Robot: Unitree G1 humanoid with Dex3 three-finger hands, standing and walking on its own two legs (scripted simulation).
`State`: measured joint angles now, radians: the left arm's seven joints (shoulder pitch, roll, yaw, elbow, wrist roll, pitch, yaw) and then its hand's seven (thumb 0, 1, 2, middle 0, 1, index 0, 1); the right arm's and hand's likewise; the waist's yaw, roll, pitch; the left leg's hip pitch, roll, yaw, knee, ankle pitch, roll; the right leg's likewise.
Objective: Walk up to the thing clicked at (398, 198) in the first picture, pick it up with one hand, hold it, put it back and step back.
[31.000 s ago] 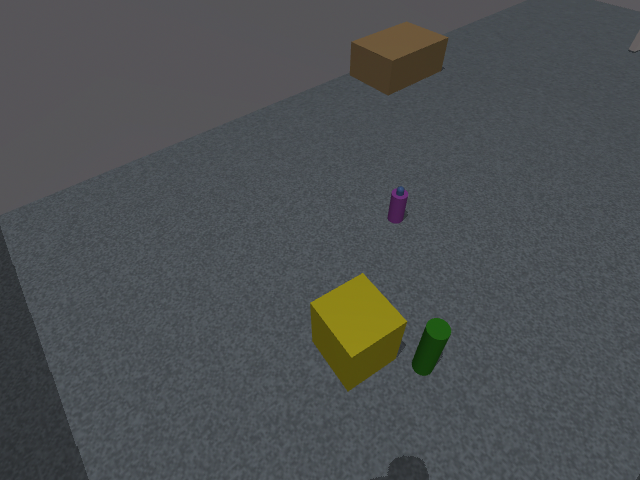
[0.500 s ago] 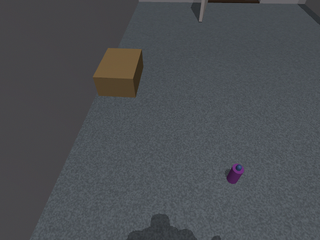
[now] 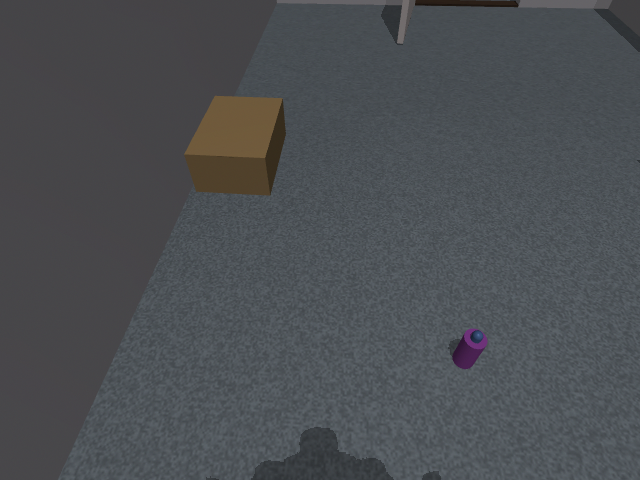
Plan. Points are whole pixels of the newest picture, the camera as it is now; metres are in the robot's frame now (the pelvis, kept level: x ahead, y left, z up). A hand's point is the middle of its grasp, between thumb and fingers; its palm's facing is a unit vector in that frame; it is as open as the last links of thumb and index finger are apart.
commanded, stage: stand
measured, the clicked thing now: (470, 346) +0.62 -0.47 -0.69
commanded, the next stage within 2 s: walk up in 0.08 s
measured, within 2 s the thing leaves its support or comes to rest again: neither
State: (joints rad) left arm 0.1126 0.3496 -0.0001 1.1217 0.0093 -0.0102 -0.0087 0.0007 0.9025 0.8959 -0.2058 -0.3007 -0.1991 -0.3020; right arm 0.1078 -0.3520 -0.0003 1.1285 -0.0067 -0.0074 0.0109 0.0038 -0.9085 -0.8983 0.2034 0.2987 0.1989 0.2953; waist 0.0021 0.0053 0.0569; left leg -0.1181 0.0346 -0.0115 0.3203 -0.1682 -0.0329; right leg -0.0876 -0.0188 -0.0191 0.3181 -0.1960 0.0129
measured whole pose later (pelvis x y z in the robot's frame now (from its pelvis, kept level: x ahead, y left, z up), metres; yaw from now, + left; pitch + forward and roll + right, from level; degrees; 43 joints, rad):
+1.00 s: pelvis +0.31 +0.00 -0.01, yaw -1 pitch -4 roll +1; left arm 0.23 0.36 0.05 0.85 -0.01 -0.08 -0.05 0.00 0.90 0.90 -0.21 -0.30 -0.20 -0.30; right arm 0.29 -0.41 -0.05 0.88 0.01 -0.04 0.05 0.01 -0.91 -0.90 0.20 0.30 0.20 0.30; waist 0.02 0.06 0.10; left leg -0.41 0.02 -0.04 1.13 -0.36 0.04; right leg -0.21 -0.02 -0.08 0.52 -0.24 -0.04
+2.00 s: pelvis +0.72 -0.07 -0.01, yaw +38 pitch -1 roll +2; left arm 0.25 0.38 0.05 0.78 0.01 -0.02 -0.05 0.00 0.90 0.90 -0.21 -0.30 -0.20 -0.30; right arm 0.32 -0.47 -0.06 0.77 -0.02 -0.01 0.03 0.01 -0.91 -0.90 0.20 0.30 0.20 0.29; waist 0.05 0.03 0.07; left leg -0.52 0.00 -0.03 1.04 -0.23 0.01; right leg -0.21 -0.05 -0.14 0.50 -0.27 -0.05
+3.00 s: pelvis +0.71 -0.07 -0.05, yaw +74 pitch -3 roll +0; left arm 0.34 0.52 0.08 0.88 0.03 0.01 0.04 0.00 0.90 0.90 -0.21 -0.30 -0.20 -0.30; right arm 0.26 -0.41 -0.09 0.81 -0.02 0.04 0.07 0.00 -0.91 -0.90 0.20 0.30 0.20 0.30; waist 0.03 -0.01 0.08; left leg -0.39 0.00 -0.08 0.86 -0.44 -0.01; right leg -0.48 -0.21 -0.03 1.11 -0.57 -0.02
